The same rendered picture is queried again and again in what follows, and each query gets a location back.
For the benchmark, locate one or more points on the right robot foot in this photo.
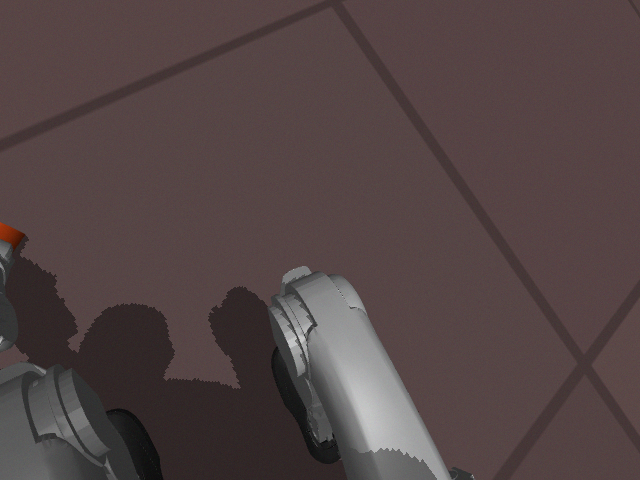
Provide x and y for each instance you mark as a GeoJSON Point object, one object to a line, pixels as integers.
{"type": "Point", "coordinates": [325, 452]}

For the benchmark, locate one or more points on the can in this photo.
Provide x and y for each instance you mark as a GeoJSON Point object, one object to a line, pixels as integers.
{"type": "Point", "coordinates": [10, 235]}

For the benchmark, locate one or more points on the left robot arm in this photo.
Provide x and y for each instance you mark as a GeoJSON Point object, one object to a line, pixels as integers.
{"type": "Point", "coordinates": [8, 319]}

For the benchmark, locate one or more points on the left robot foot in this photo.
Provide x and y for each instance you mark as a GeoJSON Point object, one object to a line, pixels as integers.
{"type": "Point", "coordinates": [141, 448]}

